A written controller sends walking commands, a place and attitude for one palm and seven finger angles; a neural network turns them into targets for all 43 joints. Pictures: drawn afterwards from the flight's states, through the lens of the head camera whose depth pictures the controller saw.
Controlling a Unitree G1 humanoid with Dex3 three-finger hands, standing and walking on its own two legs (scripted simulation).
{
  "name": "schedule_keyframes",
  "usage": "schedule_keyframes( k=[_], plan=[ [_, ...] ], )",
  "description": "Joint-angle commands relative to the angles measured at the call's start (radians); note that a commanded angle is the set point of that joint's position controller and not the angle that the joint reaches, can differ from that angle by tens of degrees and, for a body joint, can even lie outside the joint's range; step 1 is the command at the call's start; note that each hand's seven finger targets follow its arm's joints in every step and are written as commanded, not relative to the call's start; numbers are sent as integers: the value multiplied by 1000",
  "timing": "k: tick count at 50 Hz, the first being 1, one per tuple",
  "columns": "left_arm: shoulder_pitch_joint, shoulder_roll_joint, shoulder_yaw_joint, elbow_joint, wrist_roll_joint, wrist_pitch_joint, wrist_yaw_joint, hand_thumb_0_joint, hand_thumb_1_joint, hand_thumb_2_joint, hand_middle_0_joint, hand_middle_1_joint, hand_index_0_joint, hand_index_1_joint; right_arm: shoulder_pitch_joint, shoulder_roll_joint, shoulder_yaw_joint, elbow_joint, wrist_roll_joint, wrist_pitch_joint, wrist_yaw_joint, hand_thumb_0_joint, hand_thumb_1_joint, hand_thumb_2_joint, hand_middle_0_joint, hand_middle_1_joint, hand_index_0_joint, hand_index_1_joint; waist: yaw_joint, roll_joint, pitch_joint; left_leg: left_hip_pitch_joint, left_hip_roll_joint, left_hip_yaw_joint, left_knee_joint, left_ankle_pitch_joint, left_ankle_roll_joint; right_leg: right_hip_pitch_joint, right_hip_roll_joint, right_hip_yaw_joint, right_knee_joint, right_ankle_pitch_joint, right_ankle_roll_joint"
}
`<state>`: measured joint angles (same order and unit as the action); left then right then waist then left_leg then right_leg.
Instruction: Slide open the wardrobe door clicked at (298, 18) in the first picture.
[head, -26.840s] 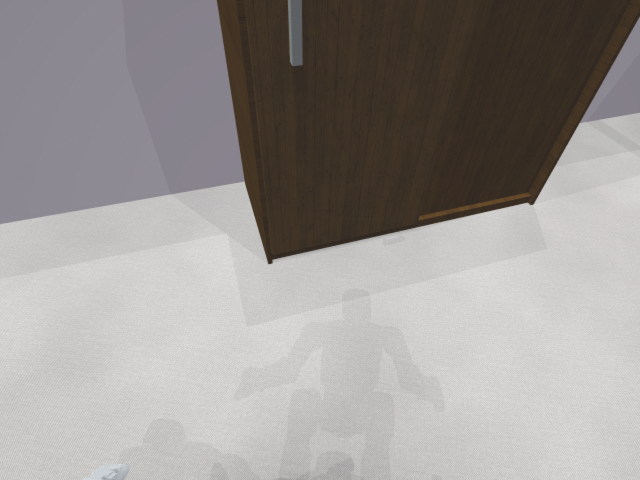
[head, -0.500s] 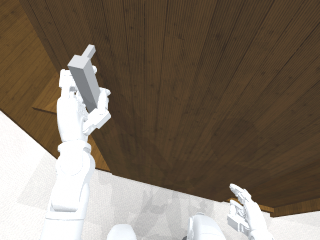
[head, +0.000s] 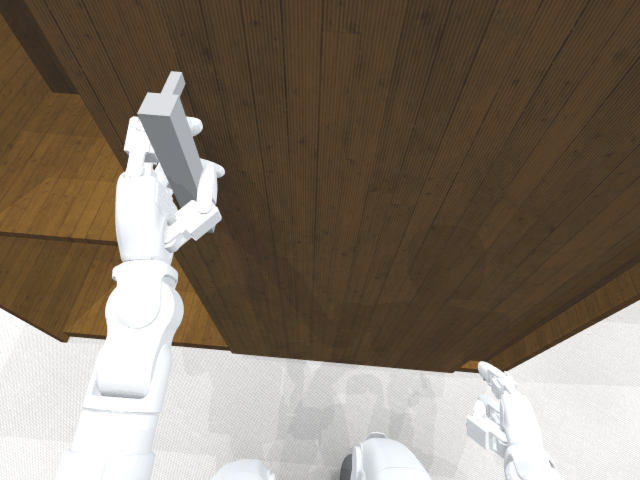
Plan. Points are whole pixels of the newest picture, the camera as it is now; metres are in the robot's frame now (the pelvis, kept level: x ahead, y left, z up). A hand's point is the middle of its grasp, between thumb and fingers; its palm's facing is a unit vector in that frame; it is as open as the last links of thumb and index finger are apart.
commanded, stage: step sideways, sliding the door along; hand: left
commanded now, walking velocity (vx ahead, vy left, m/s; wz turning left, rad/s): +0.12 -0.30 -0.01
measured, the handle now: (191, 159) +0.40 +0.17 +0.16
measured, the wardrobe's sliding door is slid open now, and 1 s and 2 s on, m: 0.52 0.52 0.52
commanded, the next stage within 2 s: stop walking and hold the door there in 0.58 s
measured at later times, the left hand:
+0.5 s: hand (220, 192) +0.37 +0.13 +0.15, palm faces +0.54 -0.84 -0.04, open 7.2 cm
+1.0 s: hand (211, 197) +0.36 +0.14 +0.15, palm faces +0.66 -0.66 -0.36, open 7.3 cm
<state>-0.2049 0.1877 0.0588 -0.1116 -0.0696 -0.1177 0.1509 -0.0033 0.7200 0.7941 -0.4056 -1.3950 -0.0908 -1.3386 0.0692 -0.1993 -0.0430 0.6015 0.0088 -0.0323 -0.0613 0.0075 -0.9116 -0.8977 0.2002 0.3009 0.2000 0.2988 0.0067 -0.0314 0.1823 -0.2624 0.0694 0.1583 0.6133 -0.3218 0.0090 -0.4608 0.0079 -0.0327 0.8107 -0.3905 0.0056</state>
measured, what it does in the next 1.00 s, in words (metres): steps to the right: right foot, then left foot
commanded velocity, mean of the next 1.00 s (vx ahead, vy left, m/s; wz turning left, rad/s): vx -0.07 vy -0.12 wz -0.02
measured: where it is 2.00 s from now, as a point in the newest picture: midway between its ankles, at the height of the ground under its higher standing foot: outside the picture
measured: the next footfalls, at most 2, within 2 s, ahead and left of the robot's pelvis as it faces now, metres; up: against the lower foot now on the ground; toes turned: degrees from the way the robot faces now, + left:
right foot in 0.32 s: +0.03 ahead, -0.30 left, +0.00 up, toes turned -5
left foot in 0.50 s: +0.03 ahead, -0.03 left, +0.00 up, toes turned +13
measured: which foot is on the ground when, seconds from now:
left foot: down 0.00-0.34, up 0.36-0.48, down 0.50-0.90, up 0.92-1.00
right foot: up 0.00-0.30, down 0.32-0.50, up 0.52-0.88, down 0.90-1.00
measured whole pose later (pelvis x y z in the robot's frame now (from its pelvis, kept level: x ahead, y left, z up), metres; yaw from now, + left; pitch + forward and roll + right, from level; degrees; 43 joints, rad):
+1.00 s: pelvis +0.04 -0.24 +0.00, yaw -3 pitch -3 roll +0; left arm -0.22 0.52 0.59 0.50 -0.07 -0.10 0.14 -0.19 0.55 0.75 -0.38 -1.32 -0.19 -1.33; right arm 0.07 -0.30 -0.02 0.64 0.05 -0.07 -0.05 0.00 -0.91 -0.90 0.21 0.30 0.21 0.30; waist 0.02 0.12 0.16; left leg -0.38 0.09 -0.02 1.12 -0.56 -0.03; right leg -0.36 -0.04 -0.08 0.63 -0.21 0.00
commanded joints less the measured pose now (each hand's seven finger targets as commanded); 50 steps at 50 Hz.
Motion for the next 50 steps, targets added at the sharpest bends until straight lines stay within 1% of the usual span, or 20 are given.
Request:
schedule_keyframes(
  k=[1, 6, 14, 16, 17, 19, 21, 23, 25, 27, 29, 34, 35, 36, 39, 41, 43, 45, 46, 50],
  plan=[
    [-488, 57, -105, -417, 35, -132, -85, 0, 900, 900, -450, -1400, -450, -1400, -62, -117, -10, -143, -8, -55, 27, 0, -900, -900, 200, 300, 200, 300, -22, 341, -463, 447, 508, -360, -167, 914, 213, -240, -84, 146, 344, -98, 22],
    [-500, -93, -253, -250, 22, -47, -103, 0, 900, 900, -450, -1400, -450, -1400, 11, -155, -31, -137, 14, -59, 43, 0, -900, -900, 200, 300, 200, 300, -16, 321, -405, 266, 340, -72, -208, 659, 100, -8, -58, 3, 141, 96, 40],
    [-568, -15, -183, -144, 8, -46, -69, 0, 900, 900, -450, -1400, -450, -1400, 48, -142, -24, -138, 45, -93, 41, 0, -900, -900, 200, 300, 200, 300, -28, 346, -452, 319, 244, -63, -12, 664, 31, 259, 14, -116, -373, 231, 44],
    [-580, 84, -117, -125, 22, -62, -55, 0, 900, 900, -450, -1400, -450, -1400, 40, -101, -12, -136, 59, -97, 42, 0, -900, -900, 200, 300, 200, 300, -21, 78, -489, 121, 119, -38, 168, 304, 41, 457, -152, 25, -445, 781, -12],
    [-569, 164, -62, -106, 31, -66, -41, 0, 900, 900, -450, -1400, -450, -1400, 10, -80, -6, -135, 55, -93, 31, 0, -900, -900, 200, 300, 200, 300, -6, -118, -477, -110, 38, -31, 309, -168, 54, 559, -294, 135, -362, 1140, -82],
    [-511, 209, 1, -110, 12, -61, -28, 0, 900, 900, -450, -1400, -450, -1400, 11, -105, -17, -114, 51, -77, 9, 0, -900, -900, 200, 300, 200, 300, 30, -279, -514, -253, 6, -96, 498, -383, -15, 678, -349, 181, -272, 1345, -144],
    [-603, 148, -15, -172, 2, -83, -15, 0, 900, 900, -450, -1400, -450, -1400, -10, -97, -1, -89, 42, -79, -11, 0, -900, -900, 200, 300, 200, 300, 3, -199, -479, -247, 33, -109, 240, -297, -6, 671, -313, 126, -198, 1269, -161],
    [-644, 135, -27, -217, -11, -104, -18, 0, 900, 900, -450, -1400, -450, -1400, 7, -116, -3, -76, 40, -61, -16, 0, -900, -900, 200, 300, 200, 300, -56, -23, -495, 103, 69, -49, -199, 189, -16, 457, -201, -41, -37, 930, -62],
    [-625, 52, -81, -265, -26, -106, -43, 0, 900, 900, -450, -1400, -450, -1400, 30, -189, -58, -110, 28, -56, 3, 0, -900, -900, 200, 300, 200, 300, -29, 349, -614, 701, 520, -520, -117, 1367, 171, -173, -32, 7, 287, -238, 41],
    [-675, 57, -67, -233, 0, -96, -63, 0, 900, 900, -450, -1400, -450, -1400, -14, -210, -66, -129, 44, -60, 57, 0, -900, -900, 200, 300, 200, 300, -24, 132, -573, 544, 514, -365, -119, 1033, 202, -144, -48, 107, 420, -162, 18],
    [-695, 83, -62, -286, 8, -95, -59, 0, 900, 900, -450, -1400, -450, -1400, -19, -170, -56, -116, 37, -74, 66, 0, -900, -900, 200, 300, 200, 300, -33, 329, -484, 516, 446, -279, -132, 980, 185, -185, -81, 69, 367, -122, 27],
    [-572, 112, -45, -215, 16, -45, -79, 0, 900, 900, -450, -1400, -450, -1400, 33, -175, -61, -141, 34, -83, 76, 0, -900, -900, 200, 300, 200, 300, -24, 406, -457, 486, 318, -61, -145, 989, 81, -88, -15, -64, 183, 76, 50],
    [-339, 668, 513, 200, 35, -37, -35, 0, 900, 900, -450, -1400, -450, -1400, 91, -230, -74, -47, 22, -46, 50, 0, -900, -900, 200, 300, 200, 300, 3, 403, -464, 475, 315, -15, -166, 1001, 84, -92, 7, -83, 195, 92, 65],
    [-355, 521, 364, 156, 37, -34, -52, 0, 900, 900, -450, -1400, -450, -1400, 93, -192, -62, -105, 26, -38, 49, 0, -900, -900, 200, 300, 200, 300, 2, 424, -437, 435, 315, -33, -140, 978, 88, -68, 7, -90, 115, 61, 56],
    [-372, 486, 330, 118, 29, -56, -60, 0, 900, 900, -450, -1400, -450, -1400, 77, -177, -41, -115, 37, -88, 41, 0, -900, -900, 200, 300, 200, 300, -17, 550, -392, 432, 279, 54, -132, 959, 40, -17, 32, -139, -63, 86, 44],
    [-289, 519, 366, 190, 33, -61, -51, 0, 900, 900, -450, -1400, -450, -1400, 82, -183, -33, -116, 44, -109, 43, 0, -900, -900, 200, 300, 200, 300, -3, 483, -391, 368, 245, 77, -22, 838, 16, 129, 45, -152, -236, 210, 37],
    [-249, 626, 435, 273, 66, -72, -48, 0, 900, 900, -450, -1400, -450, -1400, 96, -187, -27, -114, 47, -107, 31, 0, -900, -900, 200, 300, 200, 300, 17, 235, -427, 256, 144, 66, 212, 603, -5, 327, -2, -100, -429, 610, 26],
    [-182, 749, 550, 370, 64, -62, -38, 0, 900, 900, -450, -1400, -450, -1400, 29, -157, -15, -143, 44, -89, -2, 0, -900, -900, 200, 300, 200, 300, 34, -176, -486, -175, -54, -77, 580, -375, -22, 548, -356, 316, -300, 1405, -119],
    [-168, 739, 578, 415, 54, -42, -24, 0, 900, 900, -450, -1400, -450, -1400, 31, -145, 1, -111, 32, -90, -15, 0, -900, -900, 200, 300, 200, 300, 12, -103, -444, -193, -14, -186, 596, -342, -20, 504, -405, 277, -332, 1334, -104],
    [-178, 762, 669, 462, 32, -75, 10, 0, 900, 900, -450, -1400, -450, -1400, 7, -207, -6, -51, 50, -77, -15, 0, -900, -900, 200, 300, 200, 300, 9, -215, -468, -212, -18, -226, 630, -214, -36, 469, -353, 213, -326, 995, -127]
  ],
)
